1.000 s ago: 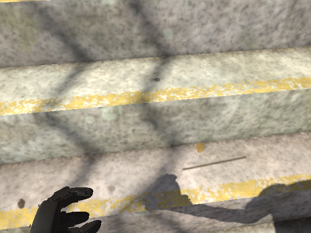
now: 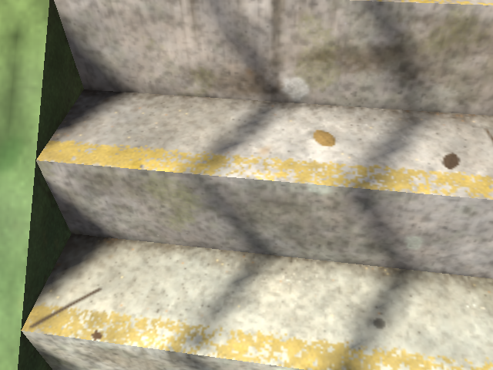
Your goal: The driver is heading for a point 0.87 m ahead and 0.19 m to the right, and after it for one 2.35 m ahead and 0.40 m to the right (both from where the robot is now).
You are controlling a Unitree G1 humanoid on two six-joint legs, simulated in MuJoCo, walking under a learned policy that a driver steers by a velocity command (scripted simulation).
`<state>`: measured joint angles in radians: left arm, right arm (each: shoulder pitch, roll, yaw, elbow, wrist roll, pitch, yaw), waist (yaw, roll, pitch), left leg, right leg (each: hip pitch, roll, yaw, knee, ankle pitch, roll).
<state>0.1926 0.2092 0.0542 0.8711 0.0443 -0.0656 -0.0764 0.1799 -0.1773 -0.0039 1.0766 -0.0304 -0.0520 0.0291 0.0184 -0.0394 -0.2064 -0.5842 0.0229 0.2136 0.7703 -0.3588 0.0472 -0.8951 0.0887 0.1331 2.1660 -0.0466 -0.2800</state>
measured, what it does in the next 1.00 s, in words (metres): climbs, turning right: right foot 0.21 m higher, then left foot 0.22 m higher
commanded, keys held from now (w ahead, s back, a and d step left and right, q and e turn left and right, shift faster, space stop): w+e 0.68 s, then w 0.32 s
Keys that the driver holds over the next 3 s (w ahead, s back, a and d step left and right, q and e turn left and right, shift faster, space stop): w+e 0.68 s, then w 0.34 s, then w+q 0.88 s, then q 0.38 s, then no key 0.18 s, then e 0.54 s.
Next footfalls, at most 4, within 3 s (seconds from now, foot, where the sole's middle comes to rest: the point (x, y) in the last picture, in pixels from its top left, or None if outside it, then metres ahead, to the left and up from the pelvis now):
0.24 right None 0.22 -0.16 -0.52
0.76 left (279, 300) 0.50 -0.01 -0.31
1.24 right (457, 330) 0.44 -0.33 -0.31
1.56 left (371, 162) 0.65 -0.18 -0.09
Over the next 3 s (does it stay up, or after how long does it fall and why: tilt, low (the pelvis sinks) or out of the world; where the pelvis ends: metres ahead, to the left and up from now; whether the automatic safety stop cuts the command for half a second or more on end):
stays up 0.85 -0.35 0.89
